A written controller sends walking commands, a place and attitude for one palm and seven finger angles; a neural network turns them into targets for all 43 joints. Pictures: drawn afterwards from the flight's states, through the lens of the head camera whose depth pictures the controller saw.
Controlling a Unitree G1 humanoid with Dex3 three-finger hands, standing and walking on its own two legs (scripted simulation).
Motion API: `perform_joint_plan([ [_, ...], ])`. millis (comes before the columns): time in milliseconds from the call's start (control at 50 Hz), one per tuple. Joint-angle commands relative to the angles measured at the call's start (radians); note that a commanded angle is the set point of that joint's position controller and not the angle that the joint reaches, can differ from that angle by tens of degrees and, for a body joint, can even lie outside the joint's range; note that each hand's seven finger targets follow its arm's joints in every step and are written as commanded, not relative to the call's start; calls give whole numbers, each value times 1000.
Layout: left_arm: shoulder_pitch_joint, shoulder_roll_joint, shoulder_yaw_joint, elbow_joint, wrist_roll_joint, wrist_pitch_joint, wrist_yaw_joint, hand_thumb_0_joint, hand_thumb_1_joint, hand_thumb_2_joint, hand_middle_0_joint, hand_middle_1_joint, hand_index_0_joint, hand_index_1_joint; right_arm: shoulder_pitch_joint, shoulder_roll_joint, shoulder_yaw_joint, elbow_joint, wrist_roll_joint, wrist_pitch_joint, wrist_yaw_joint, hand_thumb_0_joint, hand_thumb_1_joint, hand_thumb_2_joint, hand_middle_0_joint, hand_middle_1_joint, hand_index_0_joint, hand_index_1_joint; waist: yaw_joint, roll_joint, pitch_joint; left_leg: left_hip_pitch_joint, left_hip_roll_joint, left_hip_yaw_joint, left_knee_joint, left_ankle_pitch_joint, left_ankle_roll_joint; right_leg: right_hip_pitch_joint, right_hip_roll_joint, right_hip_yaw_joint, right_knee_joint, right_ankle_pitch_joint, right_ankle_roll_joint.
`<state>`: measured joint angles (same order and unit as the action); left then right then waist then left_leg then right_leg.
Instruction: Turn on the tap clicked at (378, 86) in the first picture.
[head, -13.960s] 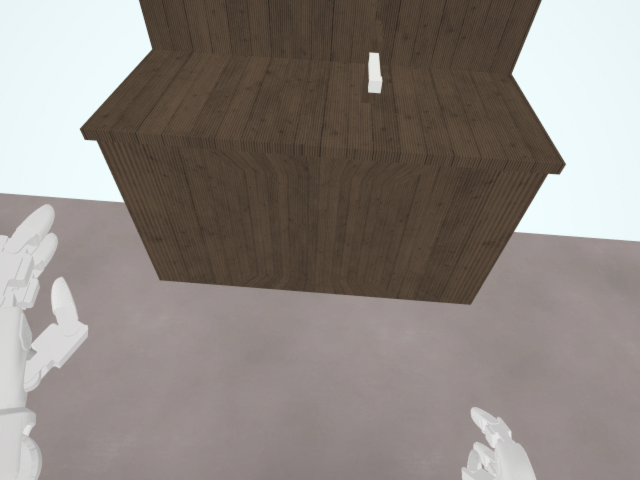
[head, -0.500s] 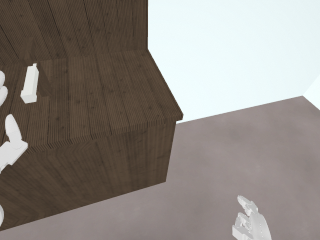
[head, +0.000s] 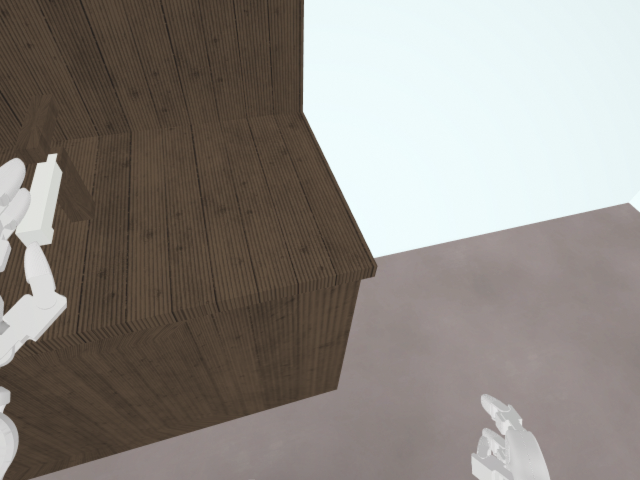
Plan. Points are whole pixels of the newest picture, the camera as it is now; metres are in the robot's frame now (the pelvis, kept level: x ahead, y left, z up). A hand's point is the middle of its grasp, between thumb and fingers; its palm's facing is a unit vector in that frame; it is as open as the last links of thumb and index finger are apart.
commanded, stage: come to a stop and stand still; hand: left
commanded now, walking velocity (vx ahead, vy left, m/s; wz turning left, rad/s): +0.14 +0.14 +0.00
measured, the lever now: (35, 231) +0.36 +0.40 +0.09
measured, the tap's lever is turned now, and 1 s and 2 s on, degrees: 0 0 0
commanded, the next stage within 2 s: look again from close up in 0.98 s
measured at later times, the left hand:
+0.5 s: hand (78, 278) +0.24 +0.24 +0.18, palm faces +0.39 -0.86 -0.33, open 7.4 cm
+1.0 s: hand (28, 226) +0.27 +0.28 +0.22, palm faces +0.48 -0.76 -0.44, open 7.4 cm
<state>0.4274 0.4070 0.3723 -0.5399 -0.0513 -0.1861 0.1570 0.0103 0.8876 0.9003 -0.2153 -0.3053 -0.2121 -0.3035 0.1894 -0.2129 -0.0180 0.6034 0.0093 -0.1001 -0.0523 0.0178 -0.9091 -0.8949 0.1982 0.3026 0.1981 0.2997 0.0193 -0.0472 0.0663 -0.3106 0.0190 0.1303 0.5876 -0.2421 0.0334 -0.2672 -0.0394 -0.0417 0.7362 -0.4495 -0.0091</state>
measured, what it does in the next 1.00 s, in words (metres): stands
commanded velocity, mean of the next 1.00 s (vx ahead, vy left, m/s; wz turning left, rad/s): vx -0.04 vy -0.01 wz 0.00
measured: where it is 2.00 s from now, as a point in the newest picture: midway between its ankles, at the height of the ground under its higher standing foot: outside the picture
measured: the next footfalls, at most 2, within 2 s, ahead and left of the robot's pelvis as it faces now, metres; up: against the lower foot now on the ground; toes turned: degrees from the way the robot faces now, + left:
none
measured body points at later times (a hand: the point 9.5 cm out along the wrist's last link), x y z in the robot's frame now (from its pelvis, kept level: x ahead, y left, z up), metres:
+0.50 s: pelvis +0.02 +0.01 +0.02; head +0.04 +0.02 +0.46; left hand +0.22 +0.29 +0.20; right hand +0.21 -0.21 -0.05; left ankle +0.05 +0.11 -0.73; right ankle +0.02 -0.10 -0.73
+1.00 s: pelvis +0.01 +0.01 +0.01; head +0.05 +0.01 +0.46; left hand +0.24 +0.32 +0.24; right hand +0.18 -0.21 -0.08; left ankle +0.05 +0.11 -0.73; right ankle +0.02 -0.10 -0.73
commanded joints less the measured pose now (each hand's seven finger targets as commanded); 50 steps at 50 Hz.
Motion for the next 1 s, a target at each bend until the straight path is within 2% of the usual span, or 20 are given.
perform_joint_plan([
  [0, -58, 154, 117, -174, 7, -51, 9, 0, 900, 900, -200, -300, -200, -300, -50, -101, -23, -142, 3, -63, 0, 0, -900, -900, 200, 300, 200, 300, -25, 252, -137, 176, 256, -373, -242, 160, 153, -182, 3, -4, 96, -80, 2],
  [60, -1, 140, 111, -177, 4, -44, 11, 0, 900, 900, -200, -300, -200, -300, -45, -106, -22, -145, 11, -66, 9, 0, -900, -900, 200, 300, 200, 300, -2, 193, -192, 125, 166, -193, -106, 250, 78, 12, 14, -49, -222, 137, 9],
  [80, 17, 135, 108, -164, 1, -38, 11, 0, 900, 900, -200, -300, -200, -300, -50, -102, -17, -146, 10, -63, 10, 0, -900, -900, 200, 300, 200, 300, 0, 135, -199, 64, 142, -167, -67, 212, 46, 103, 6, -13, -315, 260, 4],
  [100, 26, 154, 122, -150, 1, -34, 14, 0, 900, 900, -200, -300, -200, -300, -52, -90, -10, -149, 3, -58, 10, 0, -900, -900, 200, 300, 200, 300, -8, 9, -211, -14, 96, -135, -5, 159, 10, 177, -57, 114, -340, 404, -24],
  [120, 32, 155, 127, -134, -5, -28, 14, 0, 900, 900, -200, -300, -200, -300, -58, -81, -1, -154, -6, -54, 11, 0, -900, -900, 200, 300, 200, 300, -17, -66, -202, -60, 45, -93, 41, 107, -26, 193, -149, 239, -347, 557, -61],
  [160, 16, 103, 83, -124, -18, -5, 5, 0, 900, 900, -200, -300, -200, -300, -44, -95, -14, -144, 0, -54, 15, 0, -900, -900, 200, 300, 200, 300, -16, -118, -154, 1, 23, -101, 10, 71, -53, 102, -166, 250, -347, 575, -82],
  [220, -41, 142, 100, -160, -9, -1, 10, 0, 900, 900, -200, -300, -200, -300, -86, -90, 6, -143, -7, -44, -8, 0, -900, -900, 200, 300, 200, 300, -4, -3, -170, 113, 70, -118, -91, 309, -36, 84, -84, 147, -291, 646, -27],
  [260, -56, 139, 83, -173, -3, -1, 14, 0, 900, 900, -200, -300, -200, -300, -90, -84, 16, -149, -9, -40, -22, 0, -900, -900, 200, 300, 200, 300, 6, 80, -228, 197, 109, -139, -113, 505, -22, 97, -42, 93, -269, 651, -4],
  [320, -124, 140, 62, -231, 1, 2, 19, 0, 900, 900, -200, -300, -200, -300, -106, -86, 18, -153, -13, -48, -35, 0, -900, -900, 200, 300, 200, 300, 8, 171, -229, 210, 131, -156, -156, 526, -28, 96, -9, 65, -278, 510, 1],
  [460, -5, 114, 66, -204, -5, 13, 24, 0, 900, 900, -200, -300, -200, -300, -98, -94, 11, -162, -20, -44, -30, 0, -900, -900, 200, 300, 200, 300, 7, 156, -201, 76, 105, -157, -235, 147, -37, 149, 1, 84, -371, 379, -5],
  [520, 32, 113, 82, -160, -9, 19, 23, 0, 900, 900, -200, -300, -200, -300, -96, -93, 10, -165, -22, -35, -32, 0, -900, -900, 200, 300, 200, 300, 3, 114, -168, 43, 82, -149, -256, -6, -41, 123, -3, 103, -424, 308, -10],
  [720, -109, 103, 25, -165, 3, 20, 26, 0, 900, 900, -200, -300, -200, -300, -101, -104, 7, -157, -16, -45, -42, 0, -900, -900, 200, 300, 200, 300, -6, 109, -153, 97, 65, -143, -271, -26, -37, 79, 4, 94, -480, 260, 1],
  [800, -94, 97, 17, -161, 7, 19, 28, 0, 900, 900, -200, -300, -200, -300, -93, -105, 6, -152, -16, -44, -39, 0, -900, -900, 200, 300, 200, 300, -3, 109, -164, 103, 60, -146, -272, 8, -38, 102, 5, 83, -471, 288, 0],
  [820, -1086, 920, 328, -423, 46, -161, 14, 0, 900, 900, -200, -300, -200, -300, -5, -156, 168, -317, 75, -23, -97, 0, -900, -900, 200, 300, 200, 300, -79, 269, 56, -208, 45, -176, -275, -320, 35, 196, 60, 42, -321, 154, 75],
  [840, -630, 336, 249, 27, 47, -103, -8, 0, 900, 900, -200, -300, -200, -300, -23, -20, 46, -216, 51, -70, -70, 0, -900, -900, 200, 300, 200, 300, 10, 182, -129, -43, 149, -185, -228, -198, 28, 1, -6, 32, -260, -5, 12],
  [860, -478, 314, 197, 45, 40, -78, -5, 0, 900, 900, -200, -300, -200, -300, -80, -84, 44, -168, 5, -75, -35, 0, -900, -900, 200, 300, 200, 300, 11, 173, -78, -62, 97, -167, -263, -239, 0, 24, 8, 28, -354, 19, -8],
  [880, -380, 281, 178, 107, 26, -72, -7, 0, 900, 900, -200, -300, -200, -300, -60, -143, 9, -168, -7, -80, -15, 0, -900, -900, 200, 300, 200, 300, 25, 159, -67, -2, 62, -141, -205, -187, -18, -11, -10, 86, -399, 102, -38],
  [900, -273, 228, 135, 93, 11, -85, -27, 0, 900, 900, -200, -300, -200, -300, -35, -136, -2, -187, 0, -88, 0, 0, -900, -900, 200, 300, 200, 300, 17, 117, -125, 62, 49, -124, -133, -146, -21, -45, -46, 149, -431, 119, -48],
  [940, -43, 133, 88, 18, -8, -89, -54, 0, 900, 900, -200, -300, -200, -300, -26, -125, -2, -187, -1, -88, 28, 0, -900, -900, 200, 300, 200, 300, 18, 109, -205, 105, 49, -124, -136, -132, -20, -6, -56, 145, -419, 129, -49],
  [980, 61, 107, 76, -109, -9, -88, -59, 0, 900, 900, -200, -300, -200, -300, -55, -132, -5, -196, 3, -92, 45, 0, -900, -900, 200, 300, 200, 300, 19, 31, -190, 125, 60, -115, -134, -69, -12, -2, -44, 138, -420, 183, -33],
])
